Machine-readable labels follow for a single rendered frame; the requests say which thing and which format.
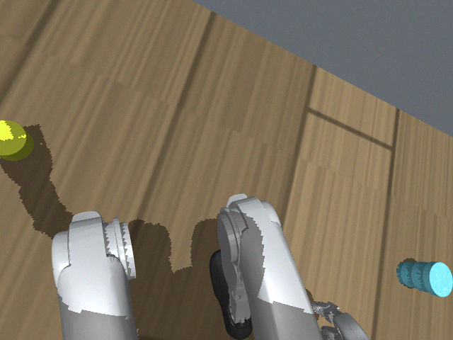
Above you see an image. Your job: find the right robot foot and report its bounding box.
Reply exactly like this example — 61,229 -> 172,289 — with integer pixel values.
210,249 -> 253,340

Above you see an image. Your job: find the right robot hand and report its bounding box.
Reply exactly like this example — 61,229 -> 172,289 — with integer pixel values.
311,302 -> 370,340

